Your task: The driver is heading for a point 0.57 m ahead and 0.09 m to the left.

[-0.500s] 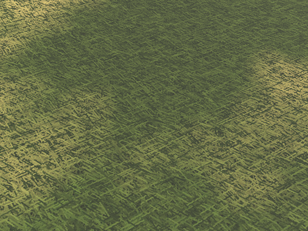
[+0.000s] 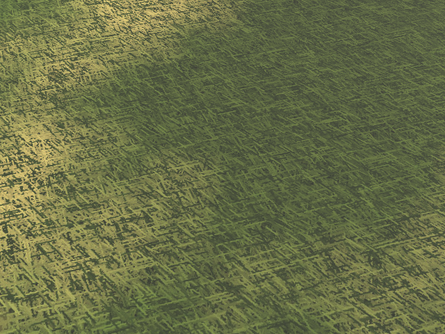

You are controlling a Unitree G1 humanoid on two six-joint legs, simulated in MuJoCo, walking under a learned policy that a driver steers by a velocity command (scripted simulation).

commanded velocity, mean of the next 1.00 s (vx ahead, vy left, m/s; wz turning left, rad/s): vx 0.01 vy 0.00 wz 0.41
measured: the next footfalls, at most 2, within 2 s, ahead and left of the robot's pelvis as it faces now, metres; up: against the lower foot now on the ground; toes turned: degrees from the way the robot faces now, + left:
right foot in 0.04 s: +0.11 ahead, -0.11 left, +0.00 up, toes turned +5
left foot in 0.50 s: +0.00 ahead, +0.10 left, +0.00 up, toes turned +18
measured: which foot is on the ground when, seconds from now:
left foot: down 0.00-0.04, up 0.06-0.48, down 0.50-0.96, up 0.98-1.00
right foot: up 0.00-0.02, down 0.04-0.48, up 0.50-0.92, down 0.94-1.00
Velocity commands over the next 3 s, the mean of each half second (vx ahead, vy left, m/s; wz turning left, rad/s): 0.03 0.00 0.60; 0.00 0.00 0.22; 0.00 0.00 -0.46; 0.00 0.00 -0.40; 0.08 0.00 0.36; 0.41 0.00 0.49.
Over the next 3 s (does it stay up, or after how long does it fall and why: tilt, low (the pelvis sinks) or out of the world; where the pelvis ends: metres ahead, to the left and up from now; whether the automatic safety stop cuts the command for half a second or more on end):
stays up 0.14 0.03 -0.01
